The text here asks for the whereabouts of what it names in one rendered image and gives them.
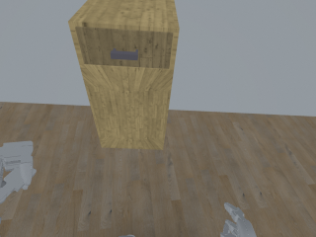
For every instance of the robot left hand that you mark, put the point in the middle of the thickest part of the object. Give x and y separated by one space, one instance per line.
16 157

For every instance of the robot right hand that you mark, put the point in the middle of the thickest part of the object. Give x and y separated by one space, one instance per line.
242 228

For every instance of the handle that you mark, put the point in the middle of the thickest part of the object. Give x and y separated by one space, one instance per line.
124 55

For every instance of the drawer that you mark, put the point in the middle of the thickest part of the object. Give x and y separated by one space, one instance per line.
96 44

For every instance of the cabinet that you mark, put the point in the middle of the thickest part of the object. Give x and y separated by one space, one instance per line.
130 105

